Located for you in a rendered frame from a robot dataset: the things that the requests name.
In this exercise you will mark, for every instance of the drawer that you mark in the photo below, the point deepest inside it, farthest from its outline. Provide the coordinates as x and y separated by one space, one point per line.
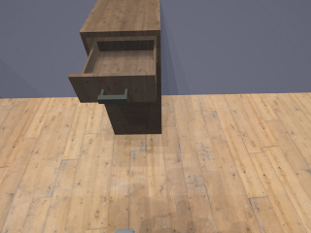
117 65

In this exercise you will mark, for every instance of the handle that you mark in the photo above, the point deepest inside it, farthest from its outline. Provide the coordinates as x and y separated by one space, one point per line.
112 99

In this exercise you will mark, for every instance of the cabinet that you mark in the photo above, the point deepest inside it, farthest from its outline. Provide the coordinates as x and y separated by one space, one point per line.
111 20

